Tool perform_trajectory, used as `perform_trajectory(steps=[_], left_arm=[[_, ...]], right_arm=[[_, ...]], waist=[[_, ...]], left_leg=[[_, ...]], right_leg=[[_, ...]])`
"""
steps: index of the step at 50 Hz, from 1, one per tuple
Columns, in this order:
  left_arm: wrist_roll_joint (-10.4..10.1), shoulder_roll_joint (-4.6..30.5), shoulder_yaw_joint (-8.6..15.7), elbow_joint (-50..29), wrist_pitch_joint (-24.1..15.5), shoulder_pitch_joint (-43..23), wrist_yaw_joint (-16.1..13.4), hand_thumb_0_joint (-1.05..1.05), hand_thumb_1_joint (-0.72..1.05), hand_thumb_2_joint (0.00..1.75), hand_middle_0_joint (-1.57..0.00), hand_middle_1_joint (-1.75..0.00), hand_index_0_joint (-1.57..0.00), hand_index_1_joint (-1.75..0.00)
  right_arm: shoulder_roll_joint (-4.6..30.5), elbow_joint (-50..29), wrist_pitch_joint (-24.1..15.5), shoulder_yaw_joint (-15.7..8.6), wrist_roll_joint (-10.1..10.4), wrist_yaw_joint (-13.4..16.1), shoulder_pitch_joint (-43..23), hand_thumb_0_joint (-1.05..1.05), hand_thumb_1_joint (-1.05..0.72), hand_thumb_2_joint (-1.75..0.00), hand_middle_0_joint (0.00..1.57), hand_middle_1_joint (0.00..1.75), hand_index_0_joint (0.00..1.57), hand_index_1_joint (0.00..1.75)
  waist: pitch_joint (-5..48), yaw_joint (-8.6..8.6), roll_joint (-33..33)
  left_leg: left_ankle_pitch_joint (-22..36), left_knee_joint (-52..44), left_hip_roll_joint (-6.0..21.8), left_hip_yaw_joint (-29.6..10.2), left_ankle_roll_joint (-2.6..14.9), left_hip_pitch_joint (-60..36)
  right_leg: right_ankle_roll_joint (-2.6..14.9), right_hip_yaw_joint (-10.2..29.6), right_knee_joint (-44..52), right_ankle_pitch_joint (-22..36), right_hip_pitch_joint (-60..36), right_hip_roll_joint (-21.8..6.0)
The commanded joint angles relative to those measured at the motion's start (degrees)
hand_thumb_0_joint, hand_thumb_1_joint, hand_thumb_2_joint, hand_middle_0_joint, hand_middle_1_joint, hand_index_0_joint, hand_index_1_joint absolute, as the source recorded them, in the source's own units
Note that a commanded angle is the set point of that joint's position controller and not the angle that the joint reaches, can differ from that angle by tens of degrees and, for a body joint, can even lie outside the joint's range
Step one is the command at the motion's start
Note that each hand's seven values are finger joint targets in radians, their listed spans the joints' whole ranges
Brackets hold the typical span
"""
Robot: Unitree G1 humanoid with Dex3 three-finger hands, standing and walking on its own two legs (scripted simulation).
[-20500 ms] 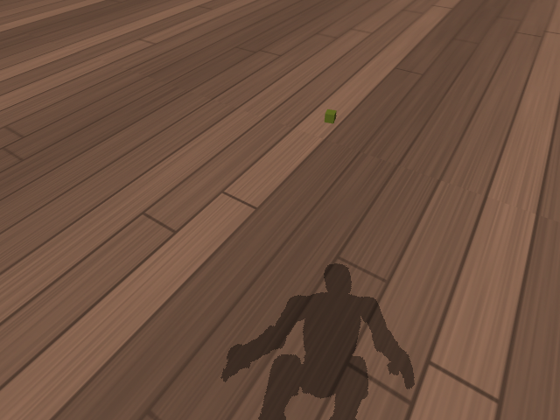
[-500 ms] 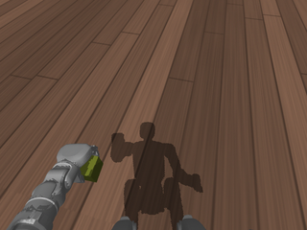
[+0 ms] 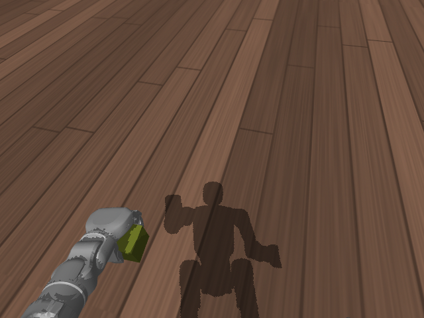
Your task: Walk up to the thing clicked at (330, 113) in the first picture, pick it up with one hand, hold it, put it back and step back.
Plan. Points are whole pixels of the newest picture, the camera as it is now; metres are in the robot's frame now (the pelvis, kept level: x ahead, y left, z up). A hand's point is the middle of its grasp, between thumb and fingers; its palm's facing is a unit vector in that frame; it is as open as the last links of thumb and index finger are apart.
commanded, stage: hold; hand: left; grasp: from above
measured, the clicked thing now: (128, 241) +0.33 +0.21 -0.09
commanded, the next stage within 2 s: crouch in 1.80 s
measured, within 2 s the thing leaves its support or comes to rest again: neither
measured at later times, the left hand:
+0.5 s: hand (114, 237) +0.31 +0.22 -0.03, palm faces -0.46 -0.02 -0.89, open 8.9 cm
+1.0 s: hand (114, 243) +0.29 +0.21 -0.01, palm faces -0.46 -0.02 -0.89, open 8.9 cm
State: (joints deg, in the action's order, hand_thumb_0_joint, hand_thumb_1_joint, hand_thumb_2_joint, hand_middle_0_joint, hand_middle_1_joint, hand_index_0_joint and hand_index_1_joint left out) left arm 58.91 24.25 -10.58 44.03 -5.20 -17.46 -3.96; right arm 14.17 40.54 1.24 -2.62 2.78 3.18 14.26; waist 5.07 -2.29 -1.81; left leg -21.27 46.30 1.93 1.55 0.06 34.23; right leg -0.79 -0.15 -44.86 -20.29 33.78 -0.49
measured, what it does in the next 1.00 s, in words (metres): stands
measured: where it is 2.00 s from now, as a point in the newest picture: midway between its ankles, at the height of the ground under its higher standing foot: outside the picture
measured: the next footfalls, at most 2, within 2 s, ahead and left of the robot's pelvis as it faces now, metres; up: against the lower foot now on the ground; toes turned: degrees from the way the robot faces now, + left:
none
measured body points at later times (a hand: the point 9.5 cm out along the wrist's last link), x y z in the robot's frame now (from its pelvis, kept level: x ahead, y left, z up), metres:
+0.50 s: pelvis +0.01 +0.00 +0.02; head +0.03 -0.02 +0.46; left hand +0.33 +0.22 +0.02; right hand +0.13 -0.26 -0.10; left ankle +0.02 +0.12 -0.70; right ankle +0.02 -0.13 -0.70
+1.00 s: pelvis +0.00 -0.01 +0.02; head +0.01 -0.03 +0.47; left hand +0.31 +0.21 +0.04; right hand +0.14 -0.27 -0.09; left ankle +0.02 +0.12 -0.70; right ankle +0.02 -0.13 -0.70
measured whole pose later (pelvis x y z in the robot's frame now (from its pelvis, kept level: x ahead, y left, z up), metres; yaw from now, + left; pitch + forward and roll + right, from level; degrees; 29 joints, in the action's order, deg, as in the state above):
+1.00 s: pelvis +0.00 -0.01 +0.02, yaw -1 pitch +3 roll +0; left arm 57.1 24.8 -11.4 33.8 -6.2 -12.0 3.0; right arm 14.6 37.6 5.4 -1.6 3.8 4.4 11.3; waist 1.9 -0.3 -2.7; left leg -16.0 33.9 1.6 2.7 -0.3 20.6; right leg -0.4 0.9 -34.5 -15.8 21.5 -0.6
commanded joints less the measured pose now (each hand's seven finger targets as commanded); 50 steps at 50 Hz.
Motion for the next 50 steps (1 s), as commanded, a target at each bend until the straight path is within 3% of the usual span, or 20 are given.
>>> perform_trajectory(steps=[1, 7, 8, 10, 11, 16, 23, 26, 43, 44, 47, 50], left_arm=[[-0.28, 12.85, 5.51, -11.74, -0.62, -17.66, -0.61, 0.0, 0.7, 0.58, -1.06, -0.49, -1.07, -0.48], [-1.09, 11.61, 4.43, -13.4, -0.61, -16.88, 1.17, 0.0, 0.71, 0.61, -1.06, -0.51, -1.08, -0.5], [-1.16, 12.7, 5.83, -12.93, -0.59, -15.38, 1.2, 0.0, 0.71, 0.61, -1.06, -0.51, -1.07, -0.5], [-0.98, 11.71, 4.81, -13.7, -0.57, -15.67, 1.45, 0.0, 0.7, 0.62, -1.05, -0.51, -1.07, -0.5], [-0.64, 12.03, 5.13, -13.51, -0.46, -14.24, 1.5, 0.0, 0.71, 0.61, -1.06, -0.5, -1.08, -0.49], [-0.61, 12.96, 5.34, -15.44, -0.83, -14.82, 2.92, 0.0, 0.71, 0.6, -1.06, -0.5, -1.07, -0.49], [-1.66, 13.12, 6.35, -18.27, -1.32, -14.81, 3.16, 0.0, 0.69, 0.62, -1.03, -0.52, -1.05, -0.51], [-1.08, 12.2, 5.14, -18.19, -0.87, -14.25, 3.16, 0.0, 0.7, 0.63, -1.05, -0.52, -1.06, -0.51], [-1.97, 12.47, 5.25, -20.32, -1.07, -12.42, 4.89, 0.0, 0.65, 0.59, -0.99, -0.54, -1.01, -0.51], [-2.17, 12.79, 5.7, -20.37, -1.15, -11.85, 4.85, 0.0, 0.67, 0.61, -1.01, -0.54, -1.03, -0.52], [-2.46, 12.27, 5.1, -21.74, -1.24, -12.37, 5.0, 0.0, 0.67, 0.6, -0.99, -0.56, -1.02, -0.53], [-2.52, 13.1, 6.02, -21.6, -1.07, -11.49, 4.92, 0.0, 0.64, 0.59, -0.98, -0.53, -1.01, -0.51]], right_arm=[[8.29, -6.25, -1.41, -2.93, -0.15, 0.58, -0.3, 0.0, -0.91, -0.9, 0.2, 0.3, 0.2, 0.3], [8.29, -7.18, -0.69, -2.68, 0.04, 0.6, -1.45, 0.0, -0.9, -0.9, 0.2, 0.3, 0.2, 0.3], [8.3, -7.27, -0.61, -2.74, 0.09, 0.61, -1.64, 0.0, -0.9, -0.9, 0.2, 0.3, 0.2, 0.3], [8.05, -7.86, -0.36, -2.47, 0.08, 0.61, -2.15, 0.0, -0.9, -0.9, 0.2, 0.3, 0.2, 0.3], [8.19, -8.1, -0.21, -2.56, 0.24, 0.59, -2.43, 0.0, -0.9, -0.9, 0.2, 0.3, 0.2, 0.3], [8.32, -8.49, 0.34, -2.62, 0.28, 0.82, -3.1, 0.0, -0.9, -0.9, 0.2, 0.3, 0.2, 0.3], [8.15, -9.37, 0.72, -2.31, 0.3, 1.04, -4.0, 0.0, -0.9, -0.9, 0.2, 0.3, 0.2, 0.3], [8.06, -9.26, 0.94, -2.26, 0.35, 1.15, -4.41, 0.0, -0.9, -0.9, 0.2, 0.3, 0.2, 0.3], [7.54, -10.45, 1.73, -1.39, 0.53, 1.63, -6.94, 0.0, -0.9, -0.9, 0.2, 0.3, 0.2, 0.3], [7.64, -10.75, 1.8, -1.43, 0.68, 1.65, -7.6, 0.0, -0.9, -0.9, 0.2, 0.3, 0.2, 0.3], [7.46, -11.03, 1.8, -1.18, 0.73, 1.72, -7.99, 0.0, -0.9, -0.9, 0.2, 0.3, 0.2, 0.3], [7.45, -11.0, 1.8, -1.11, 0.87, 1.81, -8.14, 0.0, -0.9, -0.9, 0.2, 0.3, 0.2, 0.3]], waist=[[16.55, -0.21, -0.5], [14.66, -0.06, 0.19], [14.35, 0.65, 0.07], [13.6, 0.45, -0.09], [13.49, 1.08, 0.3], [13.73, 1.14, -0.43], [13.25, 1.23, -0.38], [13.24, 1.16, 0.51], [10.42, 1.75, 0.82], [9.74, 2.33, 0.73], [9.69, 1.82, 0.86], [9.43, 2.38, 1.32]], left_leg=[[15.71, -7.32, -2.41, -0.64, 0.39, -13.32], [16.74, -8.88, -2.57, -0.28, 0.6, -14.5], [16.74, -9.41, -2.48, -0.39, 0.48, -14.61], [16.22, -9.87, -2.55, -0.27, 0.54, -14.54], [16.74, -10.35, -2.52, -0.23, 0.52, -15.01], [18.88, -10.89, -2.38, -0.18, 0.48, -16.78], [17.39, -12.11, -2.59, 0.19, 0.65, -17.86], [18.64, -12.37, -2.52, 0.0, 0.75, -18.39], [14.93, -15.87, -2.54, 0.42, 0.98, -20.28], [14.51, -16.28, -2.72, 0.5, 0.96, -20.26], [13.52, -16.69, -2.85, 0.66, 1.1, -20.75], [13.2, -17.25, -2.8, 0.59, 1.11, -20.83]], right_leg=[[1.39, 0.74, 7.67, 13.74, -8.3, 2.41], [1.26, 0.87, 9.55, 15.08, -10.25, 2.4], [1.37, 0.61, 9.62, 14.55, -10.7, 2.52], [1.4, 0.73, 10.12, 14.18, -10.44, 2.47], [1.51, 0.57, 10.1, 14.44, -11.14, 2.48], [1.53, 0.46, 10.34, 15.99, -11.76, 2.61], [1.31, 0.75, 11.84, 15.04, -12.75, 2.43], [1.24, 0.57, 11.85, 16.21, -12.99, 2.51], [1.18, 0.85, 15.37, 12.38, -15.07, 2.29], [1.23, 0.87, 15.77, 11.88, -15.31, 2.2], [1.04, 1.16, 16.53, 11.18, -15.08, 2.06], [1.02, 1.11, 17.08, 10.68, -16.03, 2.05]])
